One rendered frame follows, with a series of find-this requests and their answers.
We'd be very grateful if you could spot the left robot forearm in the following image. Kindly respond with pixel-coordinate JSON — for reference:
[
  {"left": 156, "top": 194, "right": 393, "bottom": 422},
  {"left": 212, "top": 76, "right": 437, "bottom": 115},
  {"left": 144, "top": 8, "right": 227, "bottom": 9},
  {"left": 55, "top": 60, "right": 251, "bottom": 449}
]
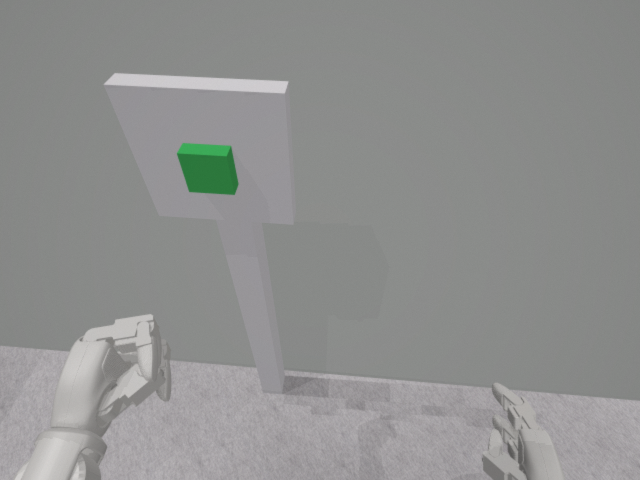
[{"left": 13, "top": 427, "right": 107, "bottom": 480}]

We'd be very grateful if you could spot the panel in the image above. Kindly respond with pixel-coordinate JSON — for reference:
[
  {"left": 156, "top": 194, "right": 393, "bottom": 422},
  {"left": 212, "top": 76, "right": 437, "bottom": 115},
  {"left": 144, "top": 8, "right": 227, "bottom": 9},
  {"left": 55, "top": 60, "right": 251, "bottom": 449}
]
[{"left": 104, "top": 73, "right": 296, "bottom": 394}]

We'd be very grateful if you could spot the left robot hand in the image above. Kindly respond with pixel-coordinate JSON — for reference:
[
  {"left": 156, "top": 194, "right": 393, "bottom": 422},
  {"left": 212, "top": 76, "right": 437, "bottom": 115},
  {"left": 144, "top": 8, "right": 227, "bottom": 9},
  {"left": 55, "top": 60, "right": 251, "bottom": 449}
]
[{"left": 50, "top": 314, "right": 171, "bottom": 437}]

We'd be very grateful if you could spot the right robot hand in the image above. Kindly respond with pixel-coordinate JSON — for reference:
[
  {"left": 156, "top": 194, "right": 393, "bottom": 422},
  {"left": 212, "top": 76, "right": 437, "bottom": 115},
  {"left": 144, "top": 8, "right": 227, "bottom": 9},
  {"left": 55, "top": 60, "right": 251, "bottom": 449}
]
[{"left": 483, "top": 382, "right": 565, "bottom": 480}]

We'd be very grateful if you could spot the button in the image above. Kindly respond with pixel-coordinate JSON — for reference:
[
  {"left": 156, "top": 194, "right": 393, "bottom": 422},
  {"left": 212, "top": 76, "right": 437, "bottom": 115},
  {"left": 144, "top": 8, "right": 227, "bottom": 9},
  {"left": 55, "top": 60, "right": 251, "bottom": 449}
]
[{"left": 177, "top": 143, "right": 238, "bottom": 195}]

